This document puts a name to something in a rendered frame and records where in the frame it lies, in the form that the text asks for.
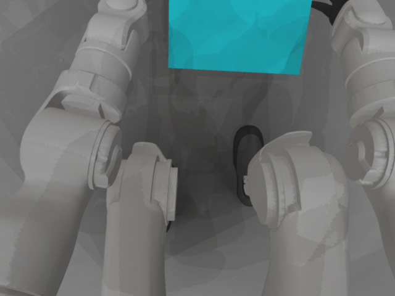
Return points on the right robot forearm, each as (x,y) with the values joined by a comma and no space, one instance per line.
(364,41)

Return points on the robot left shin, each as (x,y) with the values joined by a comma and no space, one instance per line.
(113,192)

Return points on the robot left upper arm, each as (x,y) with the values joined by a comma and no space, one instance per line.
(66,156)

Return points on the right robot hand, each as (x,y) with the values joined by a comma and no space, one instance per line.
(331,11)

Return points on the robot right upper arm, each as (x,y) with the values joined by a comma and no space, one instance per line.
(369,161)

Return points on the right robot thigh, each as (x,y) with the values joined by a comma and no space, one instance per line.
(294,191)

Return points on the left robot forearm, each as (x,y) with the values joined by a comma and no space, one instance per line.
(104,63)

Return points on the carton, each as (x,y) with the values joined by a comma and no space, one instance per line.
(259,36)

